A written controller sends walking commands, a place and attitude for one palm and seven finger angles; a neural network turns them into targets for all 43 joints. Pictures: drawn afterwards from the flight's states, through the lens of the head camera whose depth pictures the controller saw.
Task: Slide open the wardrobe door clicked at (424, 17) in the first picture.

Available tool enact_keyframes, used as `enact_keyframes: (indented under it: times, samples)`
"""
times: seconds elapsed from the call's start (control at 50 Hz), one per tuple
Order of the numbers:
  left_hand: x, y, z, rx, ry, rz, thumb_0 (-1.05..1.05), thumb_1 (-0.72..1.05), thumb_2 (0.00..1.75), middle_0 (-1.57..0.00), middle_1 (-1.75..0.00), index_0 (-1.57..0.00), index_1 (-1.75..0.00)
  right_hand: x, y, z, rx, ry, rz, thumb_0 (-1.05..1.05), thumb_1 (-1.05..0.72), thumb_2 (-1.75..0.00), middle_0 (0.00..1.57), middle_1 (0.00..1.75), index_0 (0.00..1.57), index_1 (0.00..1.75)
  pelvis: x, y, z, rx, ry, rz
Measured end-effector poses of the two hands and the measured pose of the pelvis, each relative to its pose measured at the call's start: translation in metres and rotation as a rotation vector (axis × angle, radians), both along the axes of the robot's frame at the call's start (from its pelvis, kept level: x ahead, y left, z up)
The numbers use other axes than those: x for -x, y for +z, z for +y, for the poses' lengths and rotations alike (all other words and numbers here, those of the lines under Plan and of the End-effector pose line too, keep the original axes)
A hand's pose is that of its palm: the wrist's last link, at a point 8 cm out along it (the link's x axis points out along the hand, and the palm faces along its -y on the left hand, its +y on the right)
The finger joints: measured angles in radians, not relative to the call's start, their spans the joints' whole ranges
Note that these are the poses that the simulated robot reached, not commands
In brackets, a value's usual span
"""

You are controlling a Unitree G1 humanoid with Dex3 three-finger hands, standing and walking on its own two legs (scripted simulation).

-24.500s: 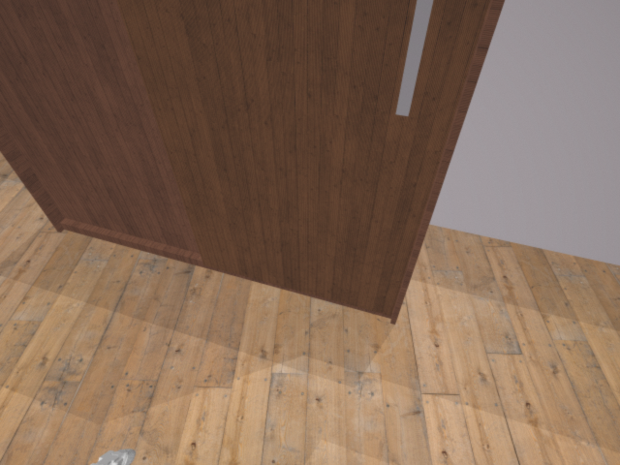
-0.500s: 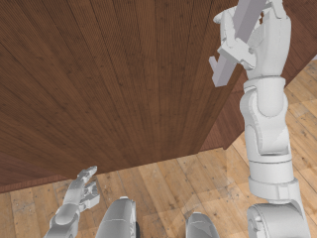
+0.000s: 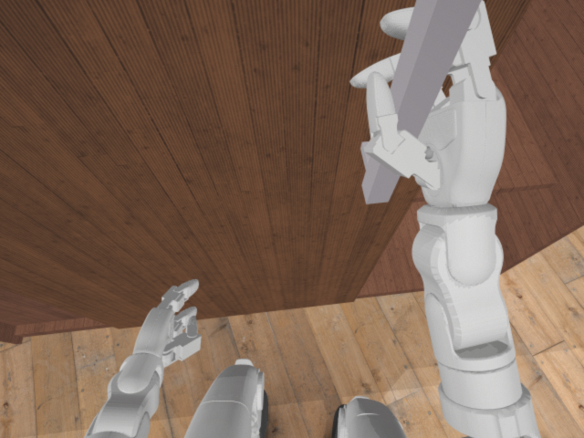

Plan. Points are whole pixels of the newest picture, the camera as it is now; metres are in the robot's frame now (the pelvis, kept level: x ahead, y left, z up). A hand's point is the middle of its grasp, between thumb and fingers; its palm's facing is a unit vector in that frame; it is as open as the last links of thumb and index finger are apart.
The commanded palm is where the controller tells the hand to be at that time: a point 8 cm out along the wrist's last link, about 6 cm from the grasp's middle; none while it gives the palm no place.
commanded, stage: step sideways, sliding the door along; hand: right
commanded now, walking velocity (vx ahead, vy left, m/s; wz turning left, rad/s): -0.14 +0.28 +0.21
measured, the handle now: (398, 86) +0.39 -0.09 +0.24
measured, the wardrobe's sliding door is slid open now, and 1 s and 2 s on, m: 0.40 0.59 0.58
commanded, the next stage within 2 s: stop walking and hold the door there in 0.70 s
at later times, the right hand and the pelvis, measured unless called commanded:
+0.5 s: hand (114, 161) +0.32 +0.13 +0.23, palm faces -0.12 +0.99 -0.01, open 6.5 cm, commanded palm +0.31 +0.09 +0.22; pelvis -0.07 +0.17 +0.00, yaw +7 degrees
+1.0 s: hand (121, 153) +0.33 +0.13 +0.23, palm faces +0.32 +0.92 -0.24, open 6.3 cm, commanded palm +0.30 +0.08 +0.21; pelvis -0.13 +0.33 +0.00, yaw +6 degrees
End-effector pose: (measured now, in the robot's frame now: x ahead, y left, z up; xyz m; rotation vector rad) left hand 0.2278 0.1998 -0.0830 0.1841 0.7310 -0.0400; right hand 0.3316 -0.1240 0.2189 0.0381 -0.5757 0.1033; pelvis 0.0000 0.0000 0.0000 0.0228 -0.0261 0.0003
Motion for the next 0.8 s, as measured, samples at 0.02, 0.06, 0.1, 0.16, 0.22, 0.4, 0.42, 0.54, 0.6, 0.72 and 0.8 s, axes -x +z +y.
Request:
enact_keyframes:
  times: [0.02, 0.06, 0.1, 0.16, 0.22, 0.4, 0.42, 0.54, 0.6, 0.72, 0.8]
  samples:
    - [0.006, 0.002, 0.006, -0.003, 0.0, 0.015, 0.01, 0.91, 0.9, -0.2, -0.3, -0.2, -0.3, 0.001, 0.0, 0.009, 0.009, 0.015, 0.0, -0.11, -0.69, -0.77, 0.44, 1.4, 0.2, 1.27, 0.0, 0.002, 0.005, -0.008, 0.012, -0.002]
    - [0.017, 0.005, 0.016, 0.0, 0.008, 0.035, 0.01, 0.91, 0.9, -0.2, -0.3, -0.2, -0.3, 0.002, 0.001, 0.026, 0.028, 0.041, 0.006, -0.1, -0.67, -0.74, 0.43, 1.4, 0.2, 1.27, 0.001, 0.007, 0.014, -0.028, 0.031, -0.007]
    - [0.026, 0.005, 0.027, 0.018, 0.027, 0.052, 0.01, 0.91, 0.9, -0.2, -0.3, -0.2, -0.3, 0.004, 0.003, 0.042, 0.051, 0.059, 0.015, -0.08, -0.66, -0.72, 0.43, 1.39, 0.2, 1.28, 0.002, 0.011, 0.024, -0.044, 0.053, -0.011]
    - [0.037, 0.001, 0.045, 0.053, 0.064, 0.064, 0.01, 0.91, 0.9, -0.2, -0.3, -0.2, -0.3, 0.006, 0.005, 0.065, 0.094, 0.064, 0.022, -0.08, -0.64, -0.7, 0.44, 1.39, 0.2, 1.31, 0.006, 0.013, 0.047, -0.053, 0.079, -0.021]
    - [0.044, -0.006, 0.065, 0.096, 0.086, 0.055, 0.01, 0.91, 0.9, -0.2, -0.3, -0.2, -0.3, 0.009, 0.006, 0.089, 0.126, 0.043, 0.018, -0.1, -0.63, -0.71, 0.48, 1.4, 0.19, 1.34, 0.011, 0.008, 0.078, -0.051, 0.087, -0.03]
    - [0.07, -0.013, 0.161, 0.099, 0.189, -0.018, 0.01, 0.91, 0.9, -0.2, -0.3, -0.2, -0.3, 0.021, 0.006, 0.165, 0.076, -0.043, 0.059, -0.08, -0.7, -0.83, 0.49, 1.4, 0.17, 1.34, 0.048, 0.001, 0.146, 0.049, 0.116, -0.025]
    - [0.078, -0.009, 0.172, 0.082, 0.205, -0.012, 0.01, 0.91, 0.9, -0.2, -0.3, -0.2, -0.3, 0.021, 0.006, 0.172, 0.065, -0.032, 0.065, -0.07, -0.71, -0.83, 0.49, 1.4, 0.17, 1.35, 0.053, 0.003, 0.151, 0.059, 0.114, -0.019]
    - [0.138, 0.001, 0.235, -0.056, 0.312, 0.042, 0.01, 0.91, 0.9, -0.2, -0.3, -0.2, -0.3, 0.022, 0.005, 0.196, 0.02, -0.003, 0.055, -0.04, -0.72, -0.82, 0.47, 1.4, 0.2, 1.35, 0.078, -0.003, 0.174, 0.047, 0.115, -0.004]
    - [0.172, 0.0, 0.256, -0.079, 0.323, 0.107, 0.01, 0.91, 0.9, -0.19, -0.3, -0.2, -0.3, 0.024, 0.006, 0.196, 0.03, -0.036, 0.079, -0.04, -0.71, -0.83, 0.47, 1.4, 0.2, 1.34, 0.092, 0.0, 0.191, 0.047, 0.125, -0.03]
    - [0.219, -0.012, 0.275, -0.052, 0.248, 0.237, 0.01, 0.91, 0.9, -0.19, -0.3, -0.19, -0.3, 0.032, 0.012, 0.2, 0.042, -0.16, 0.192, -0.04, -0.7, -0.83, 0.46, 1.4, 0.26, 1.35, 0.112, 0.01, 0.23, -0.037, 0.128, -0.014]
    - [0.229, -0.024, 0.286, -0.009, 0.186, 0.256, 0.01, 0.91, 0.9, -0.2, -0.3, -0.2, -0.3, 0.035, 0.013, 0.204, 0.05, -0.263, 0.22, -0.05, -0.68, -0.83, 0.46, 1.4, 0.28, 1.35, 0.124, 0.004, 0.268, -0.052, 0.125, -0.004]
